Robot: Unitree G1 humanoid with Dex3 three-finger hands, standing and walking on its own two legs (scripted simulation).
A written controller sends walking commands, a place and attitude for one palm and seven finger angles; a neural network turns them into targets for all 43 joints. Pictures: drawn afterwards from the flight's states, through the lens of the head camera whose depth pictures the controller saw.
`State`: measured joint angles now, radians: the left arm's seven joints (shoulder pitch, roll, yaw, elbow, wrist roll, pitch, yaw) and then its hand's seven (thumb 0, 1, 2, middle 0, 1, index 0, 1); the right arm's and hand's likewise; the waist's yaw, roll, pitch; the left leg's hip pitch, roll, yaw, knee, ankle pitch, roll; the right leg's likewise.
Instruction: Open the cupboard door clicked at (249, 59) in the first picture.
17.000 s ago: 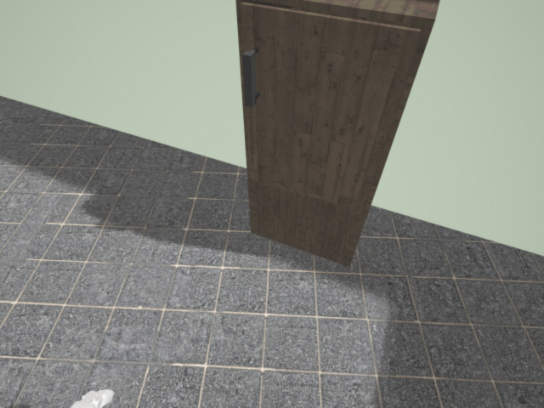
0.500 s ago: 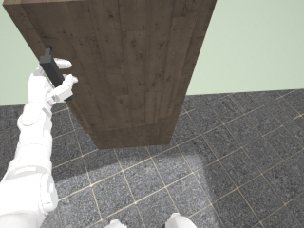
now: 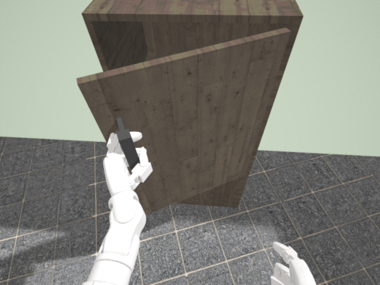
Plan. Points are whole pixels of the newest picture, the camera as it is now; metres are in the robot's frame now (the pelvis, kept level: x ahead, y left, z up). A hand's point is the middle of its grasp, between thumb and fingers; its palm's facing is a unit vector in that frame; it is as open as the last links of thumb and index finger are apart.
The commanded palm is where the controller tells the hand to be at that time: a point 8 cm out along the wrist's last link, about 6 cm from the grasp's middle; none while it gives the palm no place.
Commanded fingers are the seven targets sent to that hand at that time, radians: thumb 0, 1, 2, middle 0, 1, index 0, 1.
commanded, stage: pull the door open along its arc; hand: left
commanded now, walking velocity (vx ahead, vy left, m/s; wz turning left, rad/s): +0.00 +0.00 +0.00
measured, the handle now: (130, 149) +0.38 +0.16 +0.07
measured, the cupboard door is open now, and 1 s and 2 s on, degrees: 27 40 41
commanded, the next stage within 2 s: open thumb and fingers to let go in 0.28 s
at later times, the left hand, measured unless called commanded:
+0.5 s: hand (175, 202) +0.26 +0.04 +0.07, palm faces +0.33 -0.94 -0.03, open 6.2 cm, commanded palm +0.22 +0.10 +0.07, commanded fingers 0.00 0.41 0.69 -0.37 -1.30 -0.37 -1.30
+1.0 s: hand (168, 193) +0.28 +0.06 +0.07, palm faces +0.34 -0.94 -0.02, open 13.5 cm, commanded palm +0.23 +0.10 +0.07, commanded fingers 0.00 -0.50 0.30 -0.22 -0.70 -0.22 -0.70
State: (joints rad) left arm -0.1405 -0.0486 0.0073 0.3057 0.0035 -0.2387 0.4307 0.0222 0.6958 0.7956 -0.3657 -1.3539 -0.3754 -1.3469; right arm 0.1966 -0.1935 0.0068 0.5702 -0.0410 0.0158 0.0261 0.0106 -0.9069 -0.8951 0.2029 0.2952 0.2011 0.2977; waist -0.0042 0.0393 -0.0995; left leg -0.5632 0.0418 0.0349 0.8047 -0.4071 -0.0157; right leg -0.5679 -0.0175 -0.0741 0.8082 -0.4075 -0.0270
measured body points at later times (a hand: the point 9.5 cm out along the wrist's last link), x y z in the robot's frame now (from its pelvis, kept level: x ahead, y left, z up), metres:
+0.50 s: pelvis -0.01 -0.03 +0.00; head +0.01 -0.06 +0.45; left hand +0.24 +0.09 +0.08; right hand +0.18 -0.25 -0.10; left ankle -0.01 +0.13 -0.70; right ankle +0.00 -0.10 -0.70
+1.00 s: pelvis -0.01 -0.02 +0.00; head +0.02 -0.04 +0.45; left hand +0.26 +0.11 +0.08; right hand +0.17 -0.23 -0.10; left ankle -0.01 +0.13 -0.70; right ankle +0.00 -0.10 -0.70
